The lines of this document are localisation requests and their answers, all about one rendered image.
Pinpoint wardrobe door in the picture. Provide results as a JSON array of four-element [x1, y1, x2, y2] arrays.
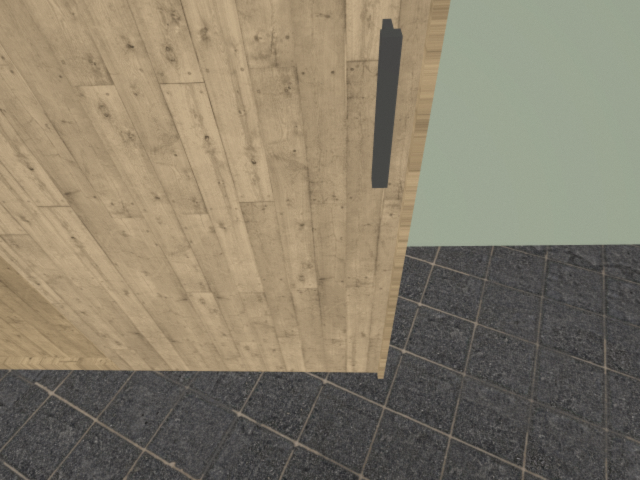
[[0, 0, 431, 372], [0, 256, 108, 358]]

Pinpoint handle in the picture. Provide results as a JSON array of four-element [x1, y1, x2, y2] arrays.
[[371, 19, 403, 188]]

